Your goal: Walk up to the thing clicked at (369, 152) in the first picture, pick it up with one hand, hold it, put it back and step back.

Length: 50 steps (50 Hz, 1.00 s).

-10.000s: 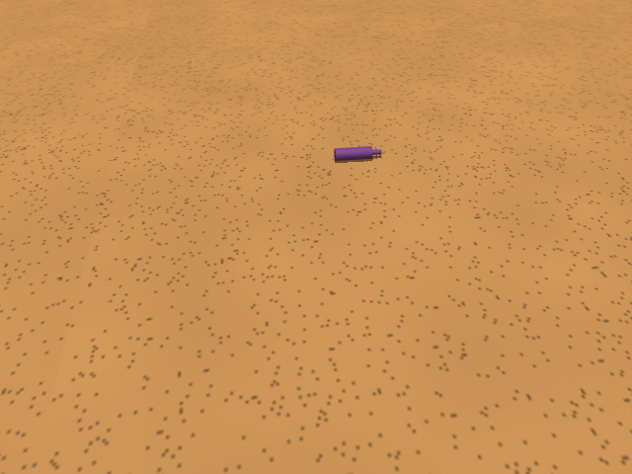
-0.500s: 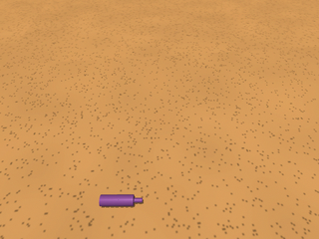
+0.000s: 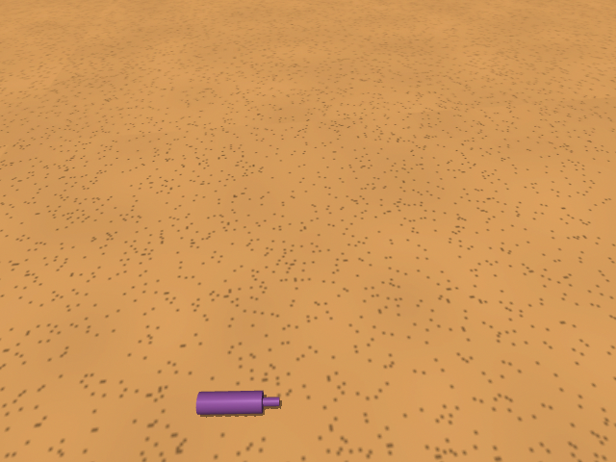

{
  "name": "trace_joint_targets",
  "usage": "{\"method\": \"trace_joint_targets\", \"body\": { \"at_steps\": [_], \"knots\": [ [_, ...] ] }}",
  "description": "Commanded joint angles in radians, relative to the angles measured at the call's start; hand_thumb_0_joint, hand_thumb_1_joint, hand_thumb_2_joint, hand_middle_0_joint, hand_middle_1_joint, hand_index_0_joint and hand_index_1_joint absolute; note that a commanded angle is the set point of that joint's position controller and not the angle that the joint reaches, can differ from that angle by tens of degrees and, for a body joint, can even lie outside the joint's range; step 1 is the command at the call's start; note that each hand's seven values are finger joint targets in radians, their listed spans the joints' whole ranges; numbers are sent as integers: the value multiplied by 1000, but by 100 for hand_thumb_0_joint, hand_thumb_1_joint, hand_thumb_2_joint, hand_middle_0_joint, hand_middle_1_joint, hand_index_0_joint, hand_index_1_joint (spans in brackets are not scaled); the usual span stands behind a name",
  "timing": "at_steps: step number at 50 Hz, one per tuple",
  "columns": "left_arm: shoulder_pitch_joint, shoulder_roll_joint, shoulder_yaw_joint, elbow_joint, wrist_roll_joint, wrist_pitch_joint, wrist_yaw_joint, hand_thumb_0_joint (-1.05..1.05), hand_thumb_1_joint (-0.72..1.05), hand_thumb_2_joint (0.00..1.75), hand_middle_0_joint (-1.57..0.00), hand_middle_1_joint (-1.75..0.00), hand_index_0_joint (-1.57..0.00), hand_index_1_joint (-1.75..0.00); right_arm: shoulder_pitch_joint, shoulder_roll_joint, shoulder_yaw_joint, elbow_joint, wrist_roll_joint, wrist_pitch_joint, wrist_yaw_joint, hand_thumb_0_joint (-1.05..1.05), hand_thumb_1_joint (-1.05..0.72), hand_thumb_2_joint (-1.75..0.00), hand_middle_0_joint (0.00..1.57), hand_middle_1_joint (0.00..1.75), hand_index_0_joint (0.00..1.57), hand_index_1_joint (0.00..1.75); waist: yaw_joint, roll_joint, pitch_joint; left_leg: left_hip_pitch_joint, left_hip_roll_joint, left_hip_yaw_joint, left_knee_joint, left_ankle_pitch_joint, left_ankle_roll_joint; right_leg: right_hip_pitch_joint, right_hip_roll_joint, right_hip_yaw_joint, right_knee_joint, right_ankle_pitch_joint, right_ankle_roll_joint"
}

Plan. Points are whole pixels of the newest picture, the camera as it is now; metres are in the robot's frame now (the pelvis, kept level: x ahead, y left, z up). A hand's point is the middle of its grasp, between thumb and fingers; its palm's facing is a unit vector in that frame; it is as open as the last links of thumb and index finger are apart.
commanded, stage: stand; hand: left
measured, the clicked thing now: (239, 402) +0.47 +0.23 -0.74
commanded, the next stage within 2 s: none
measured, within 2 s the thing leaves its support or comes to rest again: neither
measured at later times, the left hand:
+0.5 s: hand out of the picture +0.12 +0.25 -0.15, palm faces -0.02 -0.94 -0.33, open 7.4 cm
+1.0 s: hand out of the picture +0.12 +0.26 -0.15, palm faces -0.01 -0.94 -0.34, open 7.4 cm
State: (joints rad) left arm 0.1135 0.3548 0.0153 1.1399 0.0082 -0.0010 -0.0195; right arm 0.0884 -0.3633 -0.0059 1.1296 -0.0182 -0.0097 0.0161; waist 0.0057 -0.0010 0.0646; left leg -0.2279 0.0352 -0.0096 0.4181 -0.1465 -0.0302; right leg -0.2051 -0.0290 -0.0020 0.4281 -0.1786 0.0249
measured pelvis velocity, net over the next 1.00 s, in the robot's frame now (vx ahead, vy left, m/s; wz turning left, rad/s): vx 0.04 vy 0.00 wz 0.00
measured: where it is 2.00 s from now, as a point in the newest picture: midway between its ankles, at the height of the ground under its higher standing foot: outside the picture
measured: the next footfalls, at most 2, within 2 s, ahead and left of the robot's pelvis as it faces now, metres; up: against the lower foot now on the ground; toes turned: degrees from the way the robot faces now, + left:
none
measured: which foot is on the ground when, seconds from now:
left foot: down 0.00-1.00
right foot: down 0.00-1.00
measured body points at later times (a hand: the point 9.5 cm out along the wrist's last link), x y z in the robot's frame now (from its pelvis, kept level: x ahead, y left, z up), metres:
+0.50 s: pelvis +0.03 +0.00 +0.01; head +0.04 +0.00 +0.46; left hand +0.12 +0.30 -0.13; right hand +0.12 -0.30 -0.13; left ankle +0.05 +0.14 -0.74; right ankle +0.04 -0.14 -0.74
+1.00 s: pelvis +0.04 +0.00 +0.01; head +0.05 +0.00 +0.46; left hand +0.12 +0.31 -0.13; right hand +0.13 -0.30 -0.12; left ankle +0.05 +0.14 -0.74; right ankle +0.04 -0.14 -0.74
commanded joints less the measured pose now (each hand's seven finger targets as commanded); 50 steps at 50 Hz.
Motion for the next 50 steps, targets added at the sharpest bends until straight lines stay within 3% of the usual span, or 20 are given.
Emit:
{"method": "trace_joint_targets", "body": {
  "at_steps": [1,3,6,9,13,15,21,22,28,32,36,39,42,45,50],
  "knots": [
    [-46,218,32,-58,1,-33,13,0,90,90,-20,-30,-20,-30,-62,-213,-41,-57,8,-19,-9,0,-90,-90,20,30,20,30,-4,8,-56,16,87,-107,-122,-171,45,-8,-91,114,-136,-117,-41],
    [-62,228,34,-61,2,-35,14,0,90,90,-20,-30,-20,-30,-45,-205,-42,-52,7,-16,-8,0,-90,-90,20,30,20,30,-13,-28,-56,15,84,-102,-119,-162,43,-5,-95,118,-143,-140,-40],
    [-42,209,32,-54,-1,-33,14,0,90,90,-20,-30,-20,-30,-61,-206,-40,-53,5,-21,-10,0,-90,-90,20,30,20,30,-1,25,-59,5,98,-114,-150,-164,42,24,-84,95,-118,-56,-38],
    [-49,214,33,-55,0,-38,16,0,90,90,-20,-30,-20,-30,-60,-197,-38,-50,8,-25,-11,0,-90,-90,20,30,20,30,-1,-10,-99,44,94,-95,-125,-25,41,57,-96,93,-115,32,-35],
    [-57,210,31,-59,-2,-38,19,0,90,90,-20,-30,-20,-30,-60,-198,-39,-46,10,-25,-12,0,-90,-90,20,30,20,30,-5,-17,-107,77,93,-84,-111,47,39,58,-96,86,-124,55,-30],
    [-70,215,34,-65,-3,-40,20,0,90,90,-20,-30,-20,-30,-60,-197,-38,-46,9,-26,-13,0,-90,-90,20,30,20,30,-8,-9,-130,93,95,-75,-98,112,39,86,-101,85,-114,127,-29],
    [-76,209,33,-63,-3,-35,21,0,90,90,-20,-30,-20,-30,-60,-199,-37,-38,9,-22,-15,0,-90,-90,20,30,20,30,-12,9,-105,76,96,-75,-119,83,33,92,-96,78,-128,95,-26],
    [-70,209,35,-64,-1,-37,22,0,90,90,-20,-30,-20,-30,-77,-200,-39,-41,9,-22,-15,0,-90,-90,20,30,20,30,-4,7,-129,104,98,-68,-101,125,39,102,-103,80,-125,145,-28],
    [-72,206,36,-62,-1,-33,20,0,90,90,-20,-30,-20,-30,-70,-201,-36,-39,10,-21,-16,0,-90,-90,20,30,20,30,-9,13,-92,87,96,-73,-134,64,34,85,-95,76,-138,85,-26],
    [-75,205,36,-64,1,-34,22,0,90,90,-20,-30,-20,-30,-74,-200,-36,-43,9,-22,-17,0,-90,-90,20,30,20,30,-10,9,-116,101,101,-73,-124,117,37,107,-100,71,-133,127,-24],
    [-68,205,34,-62,2,-32,22,0,90,90,-20,-30,-20,-30,-74,-203,-38,-44,10,-20,-17,0,-90,-90,20,30,20,30,-12,12,-107,106,98,-69,-128,94,37,93,-99,72,-143,112,-25],
    [-63,209,36,-63,0,-32,22,0,90,90,-20,-30,-20,-30,-71,-200,-36,-46,8,-23,-18,0,-90,-90,20,30,20,30,-7,10,-129,117,102,-68,-125,160,37,121,-103,68,-127,154,-26],
    [-67,204,33,-61,1,-29,22,0,90,90,-20,-30,-20,-30,-71,-202,-35,-44,9,-21,-18,0,-90,-90,20,30,20,30,-8,10,-103,97,97,-71,-136,88,36,105,-98,66,-144,96,-25],
    [-63,207,32,-64,1,-32,22,0,90,90,-20,-30,-20,-30,-72,-202,-36,-46,11,-20,-18,0,-90,-90,20,30,20,30,-9,-1,-121,136,101,-67,-123,154,37,103,-104,67,-138,154,-27],
    [-63,211,31,-65,0,-33,25,0,90,90,-20,-30,-20,-30,-63,-200,-37,-44,10,-18,-18,0,-90,-90,20,30,20,30,-14,-9,-121,138,100,-61,-112,157,37,110,-106,66,-141,165,-27]
  ]
}}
